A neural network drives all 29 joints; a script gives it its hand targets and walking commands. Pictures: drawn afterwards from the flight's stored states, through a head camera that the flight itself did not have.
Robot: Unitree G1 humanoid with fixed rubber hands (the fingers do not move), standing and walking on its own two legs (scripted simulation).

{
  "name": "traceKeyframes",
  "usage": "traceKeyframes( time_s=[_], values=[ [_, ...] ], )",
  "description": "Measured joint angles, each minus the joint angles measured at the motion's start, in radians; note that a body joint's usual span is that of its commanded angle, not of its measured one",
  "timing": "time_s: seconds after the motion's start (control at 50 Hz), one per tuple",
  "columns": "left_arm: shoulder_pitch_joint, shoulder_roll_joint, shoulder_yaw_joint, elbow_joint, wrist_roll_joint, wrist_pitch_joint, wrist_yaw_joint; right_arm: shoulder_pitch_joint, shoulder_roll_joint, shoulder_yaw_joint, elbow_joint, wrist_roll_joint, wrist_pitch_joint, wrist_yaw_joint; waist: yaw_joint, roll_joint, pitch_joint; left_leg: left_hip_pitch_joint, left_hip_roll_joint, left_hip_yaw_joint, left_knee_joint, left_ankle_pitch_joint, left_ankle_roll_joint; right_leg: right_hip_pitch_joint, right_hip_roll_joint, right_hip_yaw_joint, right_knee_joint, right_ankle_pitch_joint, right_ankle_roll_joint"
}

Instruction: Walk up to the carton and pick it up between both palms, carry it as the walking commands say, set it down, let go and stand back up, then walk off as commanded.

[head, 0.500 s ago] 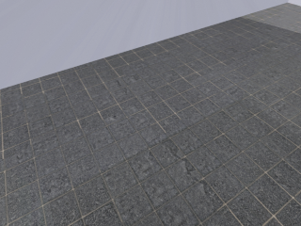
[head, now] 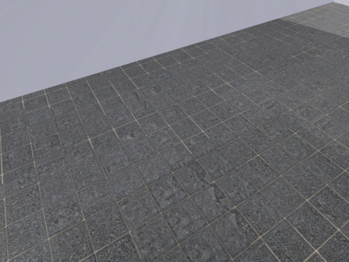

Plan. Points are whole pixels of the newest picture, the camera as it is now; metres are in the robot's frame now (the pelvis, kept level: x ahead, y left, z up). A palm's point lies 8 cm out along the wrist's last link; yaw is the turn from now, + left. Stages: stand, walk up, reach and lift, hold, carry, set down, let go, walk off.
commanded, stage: stand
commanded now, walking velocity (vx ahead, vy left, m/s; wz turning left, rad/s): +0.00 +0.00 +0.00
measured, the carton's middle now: out of the picture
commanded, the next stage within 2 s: walk up in 0.06 s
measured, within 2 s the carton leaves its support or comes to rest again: neither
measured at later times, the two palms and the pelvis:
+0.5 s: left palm (104, 234) +0.22 +0.21 -0.09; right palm out of the picture -0.01 -0.32 -0.12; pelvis +0.04 -0.05 +0.00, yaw -19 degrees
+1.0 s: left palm (211, 176) +0.41 -0.08 -0.12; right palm out of the picture +0.23 -0.56 -0.08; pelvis +0.24 -0.29 +0.00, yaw -36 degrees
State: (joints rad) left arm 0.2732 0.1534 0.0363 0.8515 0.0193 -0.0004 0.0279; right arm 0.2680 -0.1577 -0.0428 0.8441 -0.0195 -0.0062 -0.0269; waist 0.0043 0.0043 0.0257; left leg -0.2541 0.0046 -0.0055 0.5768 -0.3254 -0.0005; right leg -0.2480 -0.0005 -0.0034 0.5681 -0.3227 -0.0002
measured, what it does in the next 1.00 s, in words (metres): steps to the right, turning right: right foot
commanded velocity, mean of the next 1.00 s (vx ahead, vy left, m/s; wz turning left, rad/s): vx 0.00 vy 0.00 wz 0.00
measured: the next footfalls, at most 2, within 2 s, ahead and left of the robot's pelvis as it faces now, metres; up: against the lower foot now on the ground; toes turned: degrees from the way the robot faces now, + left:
right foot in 0.66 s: +0.20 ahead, -0.38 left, +0.00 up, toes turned -36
left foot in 1.14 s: +0.55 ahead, -0.34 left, +0.00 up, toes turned -36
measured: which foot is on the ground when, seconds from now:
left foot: down 0.00-0.68, up 0.70-1.00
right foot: down 0.00-0.26, up 0.28-0.64, down 0.66-1.00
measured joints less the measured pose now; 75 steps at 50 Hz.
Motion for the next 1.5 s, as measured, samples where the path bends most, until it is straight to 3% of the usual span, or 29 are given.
traceKeyframes(
  time_s=[0.24, 0.28, 0.38, 0.42, 0.48, 0.58, 0.64, 0.68, 0.7, 0.74, 0.78, 0.84, 0.94, 1.02, 1.08, 1.12, 1.16, 1.22, 1.26, 1.36, 1.44, 1.5],
  values=[
    [0.001, 0.005, 0.011, 0.106, -0.003, -0.002, 0.007, 0.005, 0.005, -0.005, 0.102, 0.006, -0.004, -0.008, 0.003, 0.000, 0.015, 0.049, -0.004, 0.001, -0.068, 0.033, 0.003, 0.047, -0.004, 0.001, -0.065, 0.030, 0.003],
    [0.020, 0.023, 0.009, 0.090, 0.005, 0.013, -0.021, 0.010, 0.003, -0.005, 0.084, -0.019, -0.018, -0.009, 0.025, -0.012, 0.003, 0.049, 0.003, 0.047, -0.071, 0.023, 0.010, -0.022, 0.004, 0.034, 0.050, -0.066, -0.018],
    [0.007, 0.128, 0.027, 0.052, 0.054, 0.051, -0.119, 0.025, -0.038, 0.007, 0.054, -0.052, -0.090, -0.046, 0.024, -0.027, -0.010, 0.109, 0.054, 0.181, -0.091, -0.007, -0.008, -0.295, -0.077, -0.016, 0.509, 0.007, 0.041],
    [-0.020, 0.169, 0.036, 0.041, 0.053, 0.059, -0.149, 0.041, -0.068, 0.013, 0.055, -0.051, -0.101, -0.044, 0.027, -0.021, -0.021, 0.154, 0.086, 0.227, -0.107, -0.021, -0.024, -0.365, -0.117, -0.017, 0.559, 0.032, 0.063],
    [-0.073, 0.213, 0.039, 0.025, 0.043, 0.060, -0.175, 0.068, -0.110, 0.013, 0.057, -0.045, -0.110, -0.029, 0.022, -0.005, -0.036, 0.230, 0.134, 0.289, -0.140, -0.041, -0.048, -0.426, -0.167, -0.017, 0.504, 0.087, 0.073],
    [-0.182, 0.240, 0.013, 0.010, 0.029, 0.032, -0.190, 0.124, -0.154, -0.012, 0.031, -0.050, -0.099, -0.008, -0.019, 0.009, -0.035, 0.373, 0.197, 0.380, -0.189, -0.089, -0.066, -0.417, -0.209, -0.037, 0.291, 0.176, 0.045],
    [-0.235, 0.241, 0.000, 0.006, 0.024, 0.012, -0.184, 0.165, -0.166, -0.027, 0.017, -0.047, -0.078, -0.001, -0.050, 0.010, -0.034, 0.450, 0.240, 0.426, -0.177, -0.147, -0.055, -0.361, -0.192, -0.070, 0.190, 0.152, 0.004],
    [-0.261, 0.229, -0.001, -0.006, 0.023, -0.011, -0.164, 0.185, -0.174, -0.031, 0.016, -0.041, -0.056, 0.009, -0.054, 0.023, -0.025, 0.435, 0.308, 0.408, -0.037, -0.208, -0.016, -0.327, -0.147, -0.091, 0.179, 0.148, -0.029],
    [-0.267, 0.214, -0.001, -0.013, 0.020, -0.022, -0.149, 0.172, -0.179, -0.033, 0.014, -0.035, -0.043, 0.022, -0.050, 0.038, -0.008, 0.368, 0.332, 0.324, 0.140, -0.237, 0.005, -0.348, -0.122, -0.096, 0.242, 0.136, -0.035],
    [-0.257, 0.171, -0.006, -0.018, -0.005, -0.021, -0.115, 0.131, -0.187, -0.032, -0.020, -0.025, -0.036, 0.056, -0.047, 0.052, 0.023, 0.175, 0.260, 0.106, 0.484, -0.241, 0.041, -0.353, -0.091, -0.096, 0.297, 0.079, -0.043],
    [-0.218, 0.130, -0.017, -0.009, -0.013, -0.006, -0.088, 0.097, -0.184, -0.029, -0.065, -0.018, -0.053, 0.072, -0.039, 0.064, 0.032, 0.001, 0.188, 0.015, 0.659, -0.214, 0.058, -0.306, -0.066, -0.102, 0.266, 0.044, -0.058],
    [-0.127, 0.097, -0.026, 0.007, -0.011, -0.015, -0.071, 0.062, -0.160, -0.016, -0.120, -0.034, -0.062, 0.073, -0.002, 0.065, 0.010, -0.205, 0.145, 0.018, 0.649, -0.171, 0.045, -0.212, -0.029, -0.103, 0.168, 0.049, -0.077],
    [0.016, 0.109, -0.028, 0.036, -0.003, -0.049, -0.078, 0.022, -0.099, 0.009, -0.179, -0.046, -0.047, 0.079, 0.056, 0.027, -0.050, -0.400, 0.129, 0.079, 0.427, 0.027, 0.007, -0.053, 0.025, -0.071, 0.014, 0.024, -0.087],
    [0.084, 0.141, -0.023, 0.041, -0.008, -0.060, -0.088, -0.010, -0.064, 0.022, -0.213, -0.036, -0.052, 0.081, 0.078, -0.014, -0.073, -0.413, 0.109, 0.072, 0.238, 0.196, 0.003, 0.054, 0.047, -0.016, -0.055, -0.002, -0.075],
    [0.110, 0.161, -0.019, 0.027, -0.007, -0.063, -0.095, -0.018, -0.057, 0.024, -0.232, -0.027, -0.068, 0.074, 0.079, -0.033, -0.088, -0.348, 0.091, 0.069, 0.109, 0.218, 0.010, 0.106, 0.052, 0.027, -0.037, -0.071, -0.058],
    [0.128, 0.168, -0.019, 0.008, 0.001, -0.062, -0.100, -0.013, -0.068, 0.024, -0.247, -0.026, -0.089, 0.062, 0.074, -0.039, -0.099, -0.270, 0.072, 0.079, 0.048, 0.176, 0.024, 0.103, 0.046, 0.063, 0.058, -0.166, -0.052],
    [0.134, 0.174, -0.013, -0.009, 0.008, -0.054, -0.104, -0.017, -0.070, 0.025, -0.247, -0.027, -0.106, 0.041, 0.045, -0.060, -0.105, -0.269, 0.068, 0.109, 0.110, 0.136, 0.023, -0.002, 0.033, 0.089, 0.326, -0.221, -0.049],
    [0.081, 0.188, -0.005, -0.039, 0.014, -0.029, -0.108, 0.022, -0.054, 0.033, -0.201, -0.019, -0.108, 0.009, 0.010, -0.100, -0.100, -0.238, 0.080, 0.178, 0.182, 0.034, 0.023, -0.219, 0.012, 0.064, 0.721, -0.162, -0.002],
    [0.027, 0.187, -0.001, -0.059, 0.017, -0.024, -0.114, 0.069, -0.058, 0.035, -0.155, -0.017, -0.119, 0.002, 0.001, -0.106, -0.096, -0.171, 0.095, 0.222, 0.145, 0.007, 0.019, -0.344, -0.024, 0.023, 0.794, -0.097, 0.027],
    [-0.100, 0.168, 0.002, -0.094, 0.008, -0.025, -0.136, 0.187, -0.089, 0.025, -0.041, -0.017, -0.154, -0.001, -0.035, -0.086, -0.068, 0.048, 0.112, 0.315, -0.025, -0.013, -0.015, -0.534, -0.099, 0.003, 0.628, 0.137, 0.051],
    [-0.197, 0.133, -0.009, -0.110, 0.003, -0.030, -0.141, 0.265, -0.105, 0.024, 0.021, -0.014, -0.145, 0.013, -0.064, -0.056, -0.027, 0.223, 0.122, 0.358, -0.153, -0.036, -0.053, -0.528, -0.106, -0.003, 0.336, 0.327, 0.015],
    [-0.246, 0.106, -0.019, -0.123, 0.016, -0.035, -0.139, 0.304, -0.112, 0.031, 0.033, -0.015, -0.115, 0.021, -0.091, -0.035, -0.003, 0.332, 0.139, 0.385, -0.199, -0.081, -0.081, -0.457, -0.079, -0.036, 0.148, 0.375, -0.022]
  ],
)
